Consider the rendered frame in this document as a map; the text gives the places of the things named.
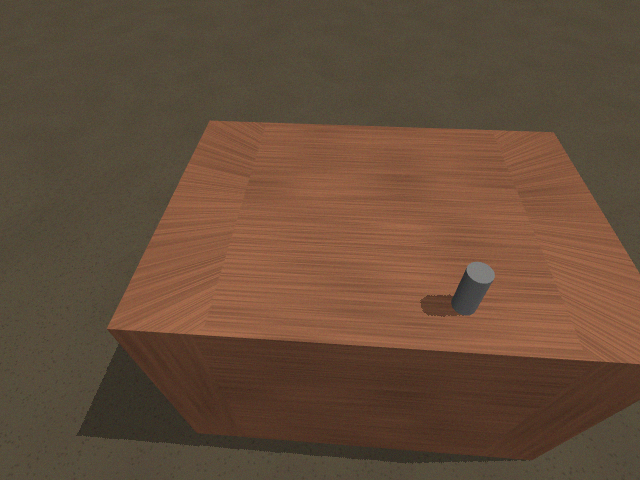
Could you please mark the can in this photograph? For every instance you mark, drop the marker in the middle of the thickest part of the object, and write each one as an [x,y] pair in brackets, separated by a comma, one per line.
[472,288]

